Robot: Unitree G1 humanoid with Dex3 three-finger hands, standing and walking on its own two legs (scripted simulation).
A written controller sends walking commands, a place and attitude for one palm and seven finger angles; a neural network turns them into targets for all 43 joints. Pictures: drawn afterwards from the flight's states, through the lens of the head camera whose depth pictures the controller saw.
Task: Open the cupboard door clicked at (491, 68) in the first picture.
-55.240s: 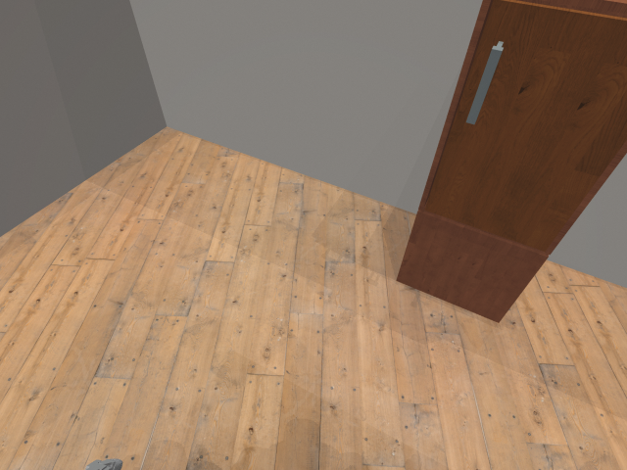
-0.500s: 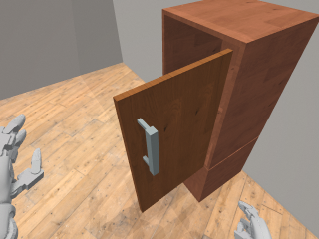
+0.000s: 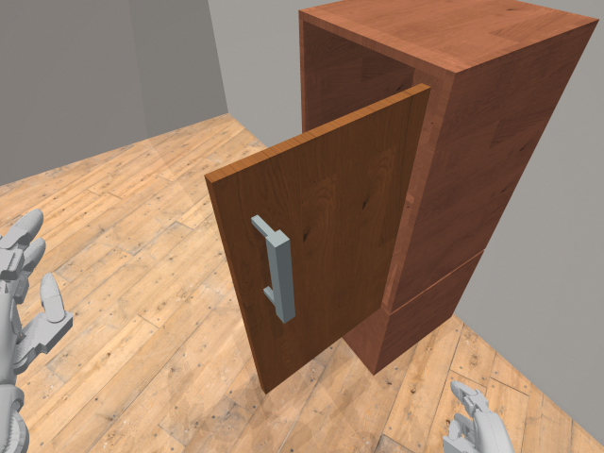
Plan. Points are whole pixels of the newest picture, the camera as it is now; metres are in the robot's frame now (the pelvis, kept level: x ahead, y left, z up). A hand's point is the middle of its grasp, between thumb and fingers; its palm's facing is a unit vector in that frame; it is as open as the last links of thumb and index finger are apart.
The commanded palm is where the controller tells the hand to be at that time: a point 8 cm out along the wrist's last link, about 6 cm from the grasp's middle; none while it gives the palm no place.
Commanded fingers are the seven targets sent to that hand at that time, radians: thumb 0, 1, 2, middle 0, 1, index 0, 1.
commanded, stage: step back with the hand held close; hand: left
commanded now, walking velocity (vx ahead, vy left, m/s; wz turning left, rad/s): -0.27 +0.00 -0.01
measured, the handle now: (273, 271) +0.33 +0.08 +0.08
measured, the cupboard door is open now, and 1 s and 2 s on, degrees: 93 93 93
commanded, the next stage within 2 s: stop stepping back and stand still in 1.02 s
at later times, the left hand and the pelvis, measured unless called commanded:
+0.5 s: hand (9, 378) +0.13 +0.29 +0.15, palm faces +0.39 -0.77 -0.51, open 7.4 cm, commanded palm +0.07 +0.33 +0.17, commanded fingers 0.00 0.90 0.90 -0.20 -0.30 -0.20 -0.30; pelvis -0.07 +0.03 -0.01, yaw -1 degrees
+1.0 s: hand out of the picture +0.05 +0.30 +0.17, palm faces +0.44 -0.79 -0.43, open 7.4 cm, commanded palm -0.01 +0.33 +0.17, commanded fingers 0.00 0.90 0.90 -0.20 -0.30 -0.20 -0.30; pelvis -0.15 +0.03 -0.01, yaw -1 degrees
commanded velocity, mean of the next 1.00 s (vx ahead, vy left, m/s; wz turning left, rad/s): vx -0.31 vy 0.00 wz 0.00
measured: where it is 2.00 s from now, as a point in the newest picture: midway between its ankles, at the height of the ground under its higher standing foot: outside the picture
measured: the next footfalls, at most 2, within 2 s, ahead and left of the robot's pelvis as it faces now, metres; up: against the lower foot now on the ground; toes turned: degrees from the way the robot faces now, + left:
right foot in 1.06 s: -0.23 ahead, -0.06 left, +0.00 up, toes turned +4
left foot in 1.20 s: -0.09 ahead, +0.11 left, +0.00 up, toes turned -3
